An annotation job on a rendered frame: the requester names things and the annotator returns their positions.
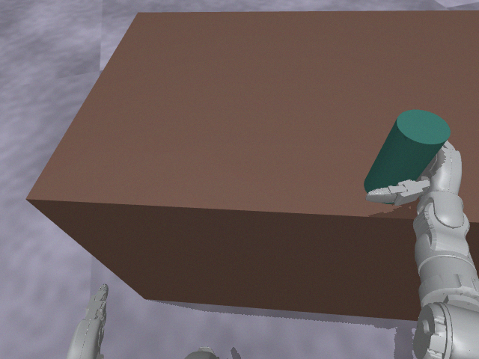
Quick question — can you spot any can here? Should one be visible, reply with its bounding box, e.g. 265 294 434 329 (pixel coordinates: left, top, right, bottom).
364 110 451 204

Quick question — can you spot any right robot hand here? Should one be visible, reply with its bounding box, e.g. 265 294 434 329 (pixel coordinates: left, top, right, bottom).
365 140 462 206

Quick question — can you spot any left robot hand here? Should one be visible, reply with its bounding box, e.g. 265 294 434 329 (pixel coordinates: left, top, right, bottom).
66 283 109 359

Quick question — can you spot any right robot arm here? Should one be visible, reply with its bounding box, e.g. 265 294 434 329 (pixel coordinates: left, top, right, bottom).
412 191 479 359

